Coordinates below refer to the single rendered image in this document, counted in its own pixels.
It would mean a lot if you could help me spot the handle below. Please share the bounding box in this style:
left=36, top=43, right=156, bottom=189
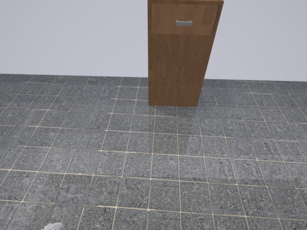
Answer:
left=176, top=20, right=192, bottom=26

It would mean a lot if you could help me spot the cabinet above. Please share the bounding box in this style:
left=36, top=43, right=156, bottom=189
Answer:
left=148, top=0, right=224, bottom=107

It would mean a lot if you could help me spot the drawer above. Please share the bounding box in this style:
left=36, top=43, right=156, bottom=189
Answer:
left=152, top=4, right=219, bottom=35

